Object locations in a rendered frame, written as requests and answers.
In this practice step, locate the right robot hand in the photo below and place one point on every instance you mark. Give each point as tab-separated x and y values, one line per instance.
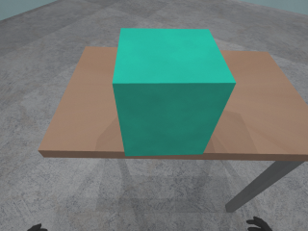
258	222

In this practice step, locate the carton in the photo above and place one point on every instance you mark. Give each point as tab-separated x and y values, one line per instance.
171	87

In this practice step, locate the table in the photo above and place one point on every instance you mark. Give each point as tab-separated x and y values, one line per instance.
264	119

